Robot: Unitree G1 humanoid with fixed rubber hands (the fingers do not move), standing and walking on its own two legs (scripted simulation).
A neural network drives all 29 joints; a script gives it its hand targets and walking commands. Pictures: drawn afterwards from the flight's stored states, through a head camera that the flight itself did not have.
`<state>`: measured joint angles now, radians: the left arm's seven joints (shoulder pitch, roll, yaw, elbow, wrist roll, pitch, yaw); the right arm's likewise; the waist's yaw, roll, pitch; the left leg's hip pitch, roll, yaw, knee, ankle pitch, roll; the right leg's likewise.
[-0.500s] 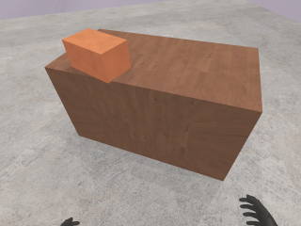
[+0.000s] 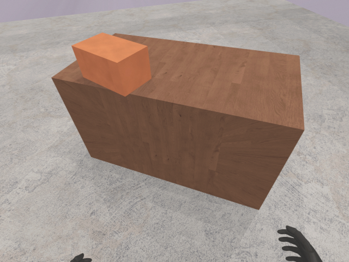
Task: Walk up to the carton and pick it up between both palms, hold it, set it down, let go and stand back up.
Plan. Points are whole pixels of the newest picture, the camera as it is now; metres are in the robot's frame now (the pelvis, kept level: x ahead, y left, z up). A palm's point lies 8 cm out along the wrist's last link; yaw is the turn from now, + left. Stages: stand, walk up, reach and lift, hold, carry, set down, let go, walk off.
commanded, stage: walk up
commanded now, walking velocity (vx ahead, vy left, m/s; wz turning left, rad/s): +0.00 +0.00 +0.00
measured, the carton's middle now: (113, 62) +1.01 +0.30 -0.01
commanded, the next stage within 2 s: none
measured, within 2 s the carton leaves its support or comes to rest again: neither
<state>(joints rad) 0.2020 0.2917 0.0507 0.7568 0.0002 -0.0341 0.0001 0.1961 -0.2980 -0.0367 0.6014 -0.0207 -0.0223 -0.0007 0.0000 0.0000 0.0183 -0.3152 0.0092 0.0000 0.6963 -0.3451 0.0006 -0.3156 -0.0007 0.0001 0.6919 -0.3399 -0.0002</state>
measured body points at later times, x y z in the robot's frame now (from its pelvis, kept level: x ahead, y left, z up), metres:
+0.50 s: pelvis +0.03 +0.08 +0.00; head +0.05 +0.07 +0.45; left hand +0.05 +0.43 -0.08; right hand +0.21 -0.24 -0.06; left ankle +0.14 +0.21 -0.68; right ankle +0.02 -0.12 -0.72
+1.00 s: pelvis +0.14 +0.25 +0.00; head +0.16 +0.25 +0.45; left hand +0.21 +0.61 -0.08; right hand +0.24 -0.09 -0.07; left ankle +0.15 +0.25 -0.71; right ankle +0.19 +0.10 -0.72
